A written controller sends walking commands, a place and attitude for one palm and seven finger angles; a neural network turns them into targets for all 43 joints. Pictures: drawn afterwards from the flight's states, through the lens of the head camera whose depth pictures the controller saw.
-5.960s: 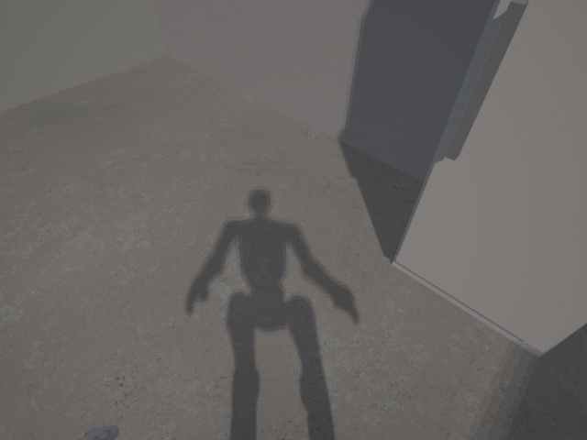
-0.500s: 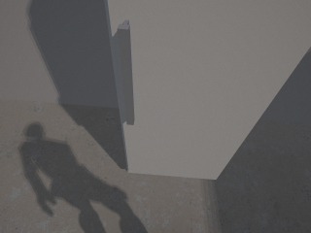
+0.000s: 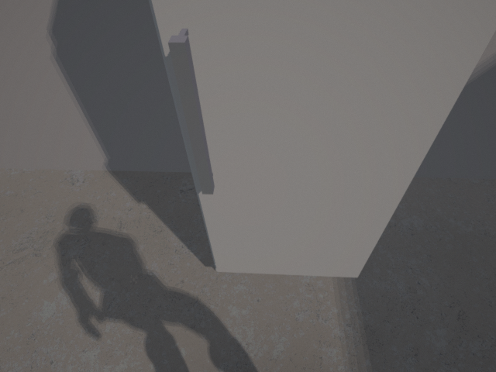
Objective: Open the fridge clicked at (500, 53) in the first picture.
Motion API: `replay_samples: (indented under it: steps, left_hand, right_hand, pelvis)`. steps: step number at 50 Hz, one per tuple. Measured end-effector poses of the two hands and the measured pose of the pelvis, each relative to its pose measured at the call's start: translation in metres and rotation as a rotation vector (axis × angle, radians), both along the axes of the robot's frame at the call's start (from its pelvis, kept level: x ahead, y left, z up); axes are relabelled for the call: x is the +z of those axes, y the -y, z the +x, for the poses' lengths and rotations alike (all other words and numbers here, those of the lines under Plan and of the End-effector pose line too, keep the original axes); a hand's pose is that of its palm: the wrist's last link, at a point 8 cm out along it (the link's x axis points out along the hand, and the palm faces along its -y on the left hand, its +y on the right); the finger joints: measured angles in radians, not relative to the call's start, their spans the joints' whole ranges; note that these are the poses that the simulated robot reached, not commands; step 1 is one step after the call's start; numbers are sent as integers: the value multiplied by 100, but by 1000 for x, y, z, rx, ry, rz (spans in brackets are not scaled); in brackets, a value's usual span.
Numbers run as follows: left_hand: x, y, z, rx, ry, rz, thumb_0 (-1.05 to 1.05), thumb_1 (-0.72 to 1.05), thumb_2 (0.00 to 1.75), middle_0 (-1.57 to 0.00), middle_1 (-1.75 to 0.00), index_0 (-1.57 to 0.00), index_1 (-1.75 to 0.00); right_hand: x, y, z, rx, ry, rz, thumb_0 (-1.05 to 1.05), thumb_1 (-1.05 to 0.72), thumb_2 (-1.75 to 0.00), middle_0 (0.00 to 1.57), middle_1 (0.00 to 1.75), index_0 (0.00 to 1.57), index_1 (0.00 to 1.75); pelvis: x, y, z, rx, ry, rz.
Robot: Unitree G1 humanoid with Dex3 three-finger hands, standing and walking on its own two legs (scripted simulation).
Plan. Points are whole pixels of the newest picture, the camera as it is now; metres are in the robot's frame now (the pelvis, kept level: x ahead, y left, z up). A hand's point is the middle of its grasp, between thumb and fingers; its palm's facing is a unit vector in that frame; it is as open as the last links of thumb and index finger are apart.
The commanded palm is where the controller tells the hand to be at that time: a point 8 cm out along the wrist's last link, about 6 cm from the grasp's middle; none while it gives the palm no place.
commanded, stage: look again from close up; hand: left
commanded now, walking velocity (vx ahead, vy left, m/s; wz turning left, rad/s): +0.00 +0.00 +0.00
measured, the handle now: (198, 125) +0.57 +0.14 +0.09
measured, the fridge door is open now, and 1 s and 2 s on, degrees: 0 0 0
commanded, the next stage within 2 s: shuffle to correct the standing spot in 1.02 s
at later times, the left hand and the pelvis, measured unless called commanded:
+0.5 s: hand out of the picture +0.01 +0.14 -0.17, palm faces +0.01 -0.98 -0.20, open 7.3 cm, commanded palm none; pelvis +0.01 -0.04 +0.00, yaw +0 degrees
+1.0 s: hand out of the picture +0.03 +0.15 -0.17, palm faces +0.03 -0.98 -0.21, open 7.4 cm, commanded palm none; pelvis +0.02 -0.04 +0.00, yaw +0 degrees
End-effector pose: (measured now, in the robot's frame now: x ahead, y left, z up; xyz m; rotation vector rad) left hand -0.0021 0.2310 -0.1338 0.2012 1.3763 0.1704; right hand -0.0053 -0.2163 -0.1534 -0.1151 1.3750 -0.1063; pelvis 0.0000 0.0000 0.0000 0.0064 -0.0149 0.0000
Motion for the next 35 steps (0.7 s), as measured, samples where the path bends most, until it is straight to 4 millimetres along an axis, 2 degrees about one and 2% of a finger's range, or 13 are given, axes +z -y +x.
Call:
replay_samples:
  steps: [18,26,35]
  left_hand:
    - [-3,40,8,2,15,-35,0,92,90,-20,-30,-20,-30]
    - [-6,47,11,9,8,-46,0,91,90,-20,-30,-20,-30]
    - [-6,46,17,18,12,-43,0,91,90,-20,-30,-20,-30]
  right_hand:
    - [7,38,14,5,16,-27,1,-91,-90,20,30,20,29]
    - [9,46,21,7,7,-41,1,-91,-90,20,30,20,29]
    - [11,49,28,14,4,-50,1,-91,-90,20,30,20,30]
  pelvis:
    - [2,32,4,-8,-4,9]
    - [3,39,8,-7,-8,5]
    - [3,41,13,-2,-8,3]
